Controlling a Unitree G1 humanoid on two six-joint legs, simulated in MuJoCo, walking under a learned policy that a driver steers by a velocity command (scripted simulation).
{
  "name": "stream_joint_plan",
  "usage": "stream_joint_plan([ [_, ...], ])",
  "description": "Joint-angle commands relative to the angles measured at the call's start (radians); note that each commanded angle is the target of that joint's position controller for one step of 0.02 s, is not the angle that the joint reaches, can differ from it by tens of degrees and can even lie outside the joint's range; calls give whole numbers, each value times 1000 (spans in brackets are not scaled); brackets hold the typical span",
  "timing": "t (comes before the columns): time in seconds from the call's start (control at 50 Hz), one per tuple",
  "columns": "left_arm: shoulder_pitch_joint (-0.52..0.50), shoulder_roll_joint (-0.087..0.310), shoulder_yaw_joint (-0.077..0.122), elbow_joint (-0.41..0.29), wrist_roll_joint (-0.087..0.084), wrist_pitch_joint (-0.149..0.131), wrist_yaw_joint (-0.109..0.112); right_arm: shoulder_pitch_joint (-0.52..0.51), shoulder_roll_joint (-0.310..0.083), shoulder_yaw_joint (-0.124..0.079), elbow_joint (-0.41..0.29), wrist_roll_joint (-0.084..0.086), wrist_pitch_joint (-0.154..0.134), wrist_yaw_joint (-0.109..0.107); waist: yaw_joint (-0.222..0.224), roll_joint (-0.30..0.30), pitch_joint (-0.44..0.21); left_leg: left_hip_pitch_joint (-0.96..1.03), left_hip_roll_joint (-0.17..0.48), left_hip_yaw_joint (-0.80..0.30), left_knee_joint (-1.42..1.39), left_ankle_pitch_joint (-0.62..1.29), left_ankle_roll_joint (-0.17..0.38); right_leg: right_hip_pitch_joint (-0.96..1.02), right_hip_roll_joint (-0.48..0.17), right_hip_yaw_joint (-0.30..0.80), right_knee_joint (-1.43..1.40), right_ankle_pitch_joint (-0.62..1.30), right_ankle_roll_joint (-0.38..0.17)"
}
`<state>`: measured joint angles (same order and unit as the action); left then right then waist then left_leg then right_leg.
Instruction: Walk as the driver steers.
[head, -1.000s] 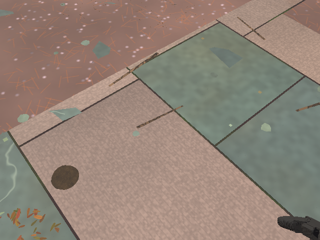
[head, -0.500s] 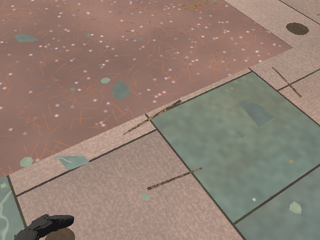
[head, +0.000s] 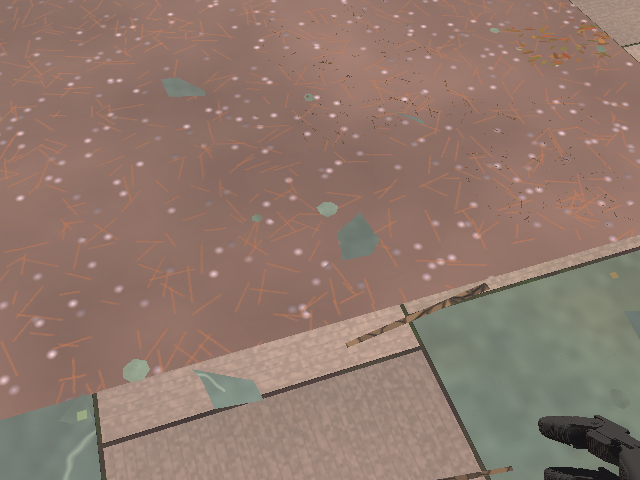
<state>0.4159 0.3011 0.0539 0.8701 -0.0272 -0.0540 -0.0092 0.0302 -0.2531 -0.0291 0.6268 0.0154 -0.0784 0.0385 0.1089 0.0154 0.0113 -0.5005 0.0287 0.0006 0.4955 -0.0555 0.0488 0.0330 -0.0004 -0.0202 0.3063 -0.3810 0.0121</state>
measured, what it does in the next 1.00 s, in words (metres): walks ahead: left foot, then right foot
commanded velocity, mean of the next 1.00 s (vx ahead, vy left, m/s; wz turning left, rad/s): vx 0.50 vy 0.00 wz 0.01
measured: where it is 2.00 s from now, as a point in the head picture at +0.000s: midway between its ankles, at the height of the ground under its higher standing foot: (365, 277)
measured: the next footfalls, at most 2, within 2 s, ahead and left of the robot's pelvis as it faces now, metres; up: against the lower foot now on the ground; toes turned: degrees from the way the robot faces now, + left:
left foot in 0.02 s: +0.17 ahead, +0.12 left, +0.00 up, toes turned +1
right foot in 0.54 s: +0.46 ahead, -0.12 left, +0.00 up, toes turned -2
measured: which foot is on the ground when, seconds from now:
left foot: up 0.00-0.00, down 0.02-0.56, up 0.58-1.00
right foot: down 0.00-0.02, up 0.04-0.52, down 0.54-1.00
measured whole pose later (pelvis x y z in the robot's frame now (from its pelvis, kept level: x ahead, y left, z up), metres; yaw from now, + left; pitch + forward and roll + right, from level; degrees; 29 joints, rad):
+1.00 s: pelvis +0.54 -0.01 +0.01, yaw +0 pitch +2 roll -2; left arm 0.37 0.29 0.06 0.88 -0.02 -0.06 -0.01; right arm 0.05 -0.26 -0.03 0.75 0.01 -0.07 0.03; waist 0.09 0.03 0.01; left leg -0.58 0.08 -0.02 0.54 0.02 0.01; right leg 0.03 0.04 -0.05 0.23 -0.30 -0.02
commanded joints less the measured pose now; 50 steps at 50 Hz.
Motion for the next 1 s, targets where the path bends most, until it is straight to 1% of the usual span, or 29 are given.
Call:
stream_joint_plan([
  [0.02,-53,127,16,-73,17,-5,12,326,-218,-88,20,-16,-9,-18,-233,-34,-222,557,91,-97,4,10,102,-233,-151,32,421,616,-95],
  [0.04,44,15,-21,-107,29,-26,9,406,-326,-109,35,-26,-1,-23,-196,225,-348,900,341,-545,-53,-109,260,-635,15,-10,807,69,-22],
  [0.06,16,80,-8,-94,11,-46,3,429,-243,-89,43,-9,2,-20,-225,224,-389,906,365,-729,-163,-247,291,-772,14,114,951,-190,-23],
  [0.08,-67,142,11,-120,-12,-57,-3,361,-202,-71,41,-6,0,-20,-216,161,-226,785,327,-589,-181,-254,246,-848,-41,114,986,-128,-34],
  [0.1,-126,135,9,-131,-10,-59,-2,300,-171,-61,35,-8,0,-20,-192,98,-147,654,279,-466,-197,-192,218,-828,-84,90,948,-40,-37],
  [0.12,-151,125,10,-134,7,-55,-1,247,-145,-52,34,-14,-1,-15,-162,61,-81,531,241,-387,-231,-111,204,-792,-109,81,885,19,-29],
  [0.14,-139,118,15,-130,15,-45,-1,214,-123,-45,32,-22,-6,-13,-126,75,-59,445,211,-333,-262,-48,194,-730,-133,89,841,63,-24],
  [0.18,-107,80,9,-119,16,-23,-2,194,-126,-48,42,-18,-18,-11,-92,82,-49,355,194,-272,-314,19,205,-663,-139,80,795,101,-7],
  [0.22,-146,65,5,-133,23,-11,3,205,-149,-55,63,-15,-28,-15,-86,60,-22,321,189,-216,-347,70,214,-684,-141,75,723,169,11],
  [0.26,-216,54,1,-153,27,-11,2,228,-162,-59,85,-14,-27,-24,-103,40,1,327,177,-168,-362,92,204,-709,-142,74,603,282,19],
  [0.32,-322,34,-8,-176,23,-21,-8,269,-180,-61,114,-9,-20,-32,-142,36,25,336,149,-103,-367,87,169,-675,-115,53,409,439,12],
  [0.4,-443,38,-12,-217,13,-32,-27,351,-202,-64,164,2,-6,-35,-188,33,50,427,183,-102,-336,58,157,-666,-84,39,277,469,-5],
  [0.46,-470,55,-8,-240,13,-39,-42,372,-212,-69,192,5,11,-41,-179,46,53,530,224,-118,-273,130,137,-670,-69,39,220,371,-43],
  [0.5,-402,80,4,-228,16,-42,-44,356,-225,-72,199,5,22,-46,-134,68,10,561,220,-108,-185,321,113,-553,-33,5,192,305,-73],
  [0.52,-290,109,22,-195,20,-43,-38,340,-221,-69,199,4,28,-48,-71,62,-59,542,179,-71,-53,471,91,-388,-1,-27,165,316,-98],
  [0.54,-124,164,45,-153,25,-41,-28,341,-188,-54,187,-7,28,-52,-4,31,-185,421,129,-29,162,416,58,-118,-60,27,206,366,-141],
  [0.56,-6,264,70,-138,41,-35,-21,446,-90,-22,158,-14,10,-46,-14,-171,-352,19,-8,30,560,56,-20,303,-318,438,199,264,-291],
  [0.58,33,209,56,-123,21,-27,-22,438,-92,-18,176,-12,-10,-40,2,-273,-424,-159,-84,-83,743,-509,-35,384,-393,738,43,139,-345],
  [0.6,-24,162,37,-129,15,-24,-20,357,-181,-43,155,15,-24,-31,5,-192,-279,-264,-22,-125,823,-486,-22,281,-368,643,11,38,-299],
  [0.62,-89,139,29,-141,18,-22,-17,279,-182,-42,133,24,-30,-30,-17,-131,-166,-277,30,-88,797,-400,-12,137,-332,515,-10,59,-269],
  [0.64,-146,115,22,-144,26,-23,-20,238,-170,-42,124,12,-28,-33,-46,-80,-80,-250,65,-68,729,-328,-14,-10,-292,421,-49,129,-257],
  [0.66,-184,85,13,-149,36,-30,-22,246,-163,-48,129,0,-18,-37,-83,-93,-49,-186,97,-76,670,-275,-17,-108,-258,356,-80,200,-243],
  [0.68,-204,78,12,-149,39,-34,-24,272,-143,-45,140,-2,-6,-38,-107,-112,-41,-129,106,-76,644,-245,-24,-170,-238,317,-111,239,-243],
  [0.7,-207,79,14,-144,35,-41,-25,290,-121,-42,149,-4,5,-40,-120,-113,-40,-103,109,-70,622,-230,-33,-203,-230,284,-134,281,-251],
  [0.74,-194,101,21,-127,30,-51,-21,262,-106,-39,139,-10,16,-45,-128,-97,-18,-127,116,-64,553,-168,-52,-228,-226,224,-167,357,-264],
  [0.8,-154,120,28,-101,27,-46,-8,159,-92,-33,113,-16,11,-43,-102,-73,8,-166,116,-56,368,0,-68,-202,-204,148,-185,413,-245],
  [0.86,-112,138,32,-78,18,-38,1,54,-71,-22,91,-10,-1,-30,-63,-72,28,-118,83,-25,180,134,-66,-191,-179,87,-189,400,-217],
  [0.94,-40,155,38,-34,8,-21,5,-51,-81,-20,54,1,-10,-9,-29,-74,56,-123,58,-22,63,128,-49,-84,-228,99,-154,377,-210],
  [1.0,-42,168,47,-17,3,-5,12,-47,-108,-27,45,0,-16,4,-56,-89,47,-88,42,-22,13,25,-11,3,-268,115,-87,459,-186],
])
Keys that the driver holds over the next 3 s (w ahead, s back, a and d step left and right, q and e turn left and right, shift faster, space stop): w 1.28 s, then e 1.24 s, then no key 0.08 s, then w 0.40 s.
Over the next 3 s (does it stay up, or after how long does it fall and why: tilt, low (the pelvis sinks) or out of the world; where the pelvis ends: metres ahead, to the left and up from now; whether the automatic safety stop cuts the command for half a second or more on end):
stays up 0.97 -0.02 0.01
